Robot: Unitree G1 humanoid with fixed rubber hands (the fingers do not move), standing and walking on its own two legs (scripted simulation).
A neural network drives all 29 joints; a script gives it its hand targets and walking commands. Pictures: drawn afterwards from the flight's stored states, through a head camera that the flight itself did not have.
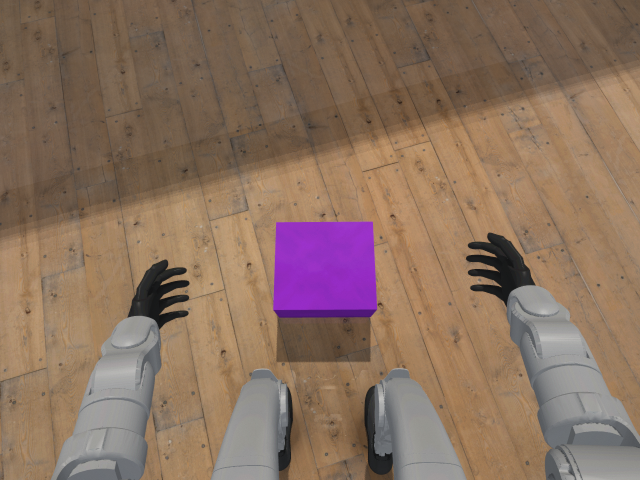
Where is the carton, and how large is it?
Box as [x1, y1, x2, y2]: [273, 222, 376, 317]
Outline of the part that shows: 276,222 273,309 279,317 370,316 376,309 372,222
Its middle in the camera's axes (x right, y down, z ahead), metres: +0.01 +0.07 +1.06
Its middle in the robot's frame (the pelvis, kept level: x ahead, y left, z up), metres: +0.50 +0.01 -0.61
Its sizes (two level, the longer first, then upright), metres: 0.255 0.231 0.142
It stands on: the floor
